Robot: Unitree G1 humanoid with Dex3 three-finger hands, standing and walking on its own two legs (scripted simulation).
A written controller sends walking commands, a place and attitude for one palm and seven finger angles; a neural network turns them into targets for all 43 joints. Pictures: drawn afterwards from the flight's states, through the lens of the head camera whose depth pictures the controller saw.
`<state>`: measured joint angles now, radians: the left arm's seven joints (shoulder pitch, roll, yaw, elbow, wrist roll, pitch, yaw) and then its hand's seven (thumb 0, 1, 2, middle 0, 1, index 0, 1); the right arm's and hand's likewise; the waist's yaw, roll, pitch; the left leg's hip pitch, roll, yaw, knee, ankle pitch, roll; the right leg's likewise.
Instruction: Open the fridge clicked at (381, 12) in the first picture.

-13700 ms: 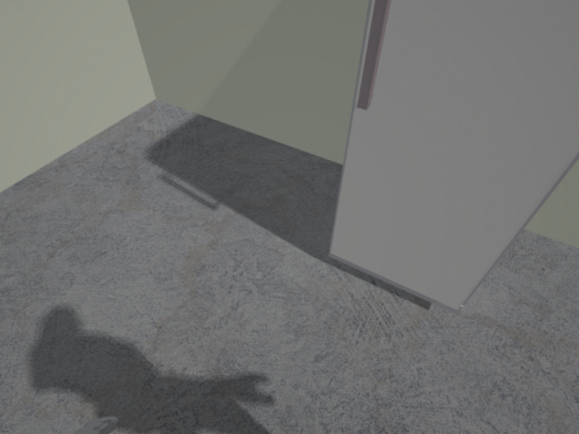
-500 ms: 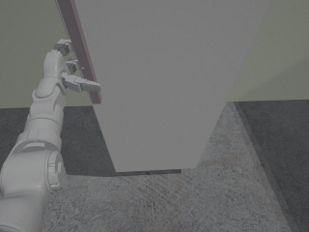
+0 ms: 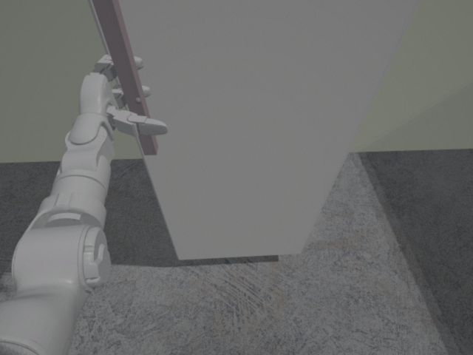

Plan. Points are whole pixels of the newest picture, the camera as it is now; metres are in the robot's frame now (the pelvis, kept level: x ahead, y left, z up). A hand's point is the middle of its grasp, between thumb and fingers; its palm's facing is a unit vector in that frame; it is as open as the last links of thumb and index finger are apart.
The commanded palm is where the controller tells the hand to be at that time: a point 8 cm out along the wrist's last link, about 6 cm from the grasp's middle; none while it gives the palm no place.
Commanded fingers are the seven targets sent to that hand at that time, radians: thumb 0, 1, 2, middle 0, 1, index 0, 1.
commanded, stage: slide the fingers in behind the handle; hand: left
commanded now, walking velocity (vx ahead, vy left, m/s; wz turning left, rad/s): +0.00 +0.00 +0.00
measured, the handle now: (121, 36) +0.53 +0.16 +0.26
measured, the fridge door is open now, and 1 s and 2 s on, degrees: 0 0 0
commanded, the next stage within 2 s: grip the handle and tug to test in 0.30 s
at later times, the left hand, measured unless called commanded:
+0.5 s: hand (145, 99) +0.49 +0.14 +0.18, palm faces +0.04 -1.00 -0.01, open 13.8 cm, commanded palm +0.46 +0.19 +0.18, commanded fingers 0.00 -0.22 0.42 -0.33 -1.24 -0.33 -1.24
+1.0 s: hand (144, 99) +0.49 +0.14 +0.18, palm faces +0.03 -1.00 +0.01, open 6.7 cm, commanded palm +0.46 +0.20 +0.18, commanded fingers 0.00 0.90 0.90 -0.45 -1.40 -0.45 -1.40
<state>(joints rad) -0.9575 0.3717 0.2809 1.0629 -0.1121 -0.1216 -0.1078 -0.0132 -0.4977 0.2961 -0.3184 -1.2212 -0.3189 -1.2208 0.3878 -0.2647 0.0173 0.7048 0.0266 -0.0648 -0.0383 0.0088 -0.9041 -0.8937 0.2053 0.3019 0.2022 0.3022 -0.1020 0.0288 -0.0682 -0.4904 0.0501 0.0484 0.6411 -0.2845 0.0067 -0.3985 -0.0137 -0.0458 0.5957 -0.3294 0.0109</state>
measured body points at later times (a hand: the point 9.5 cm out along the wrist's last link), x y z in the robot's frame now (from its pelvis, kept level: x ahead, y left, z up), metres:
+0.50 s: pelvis +0.00 -0.01 +0.00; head +0.03 -0.01 +0.45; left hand +0.48 +0.19 +0.18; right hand +0.03 -0.27 -0.12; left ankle +0.02 +0.11 -0.73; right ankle -0.02 -0.13 -0.73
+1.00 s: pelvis +0.01 -0.01 +0.00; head +0.04 -0.01 +0.45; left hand +0.48 +0.20 +0.18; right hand +0.05 -0.27 -0.12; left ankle +0.02 +0.11 -0.73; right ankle -0.02 -0.13 -0.73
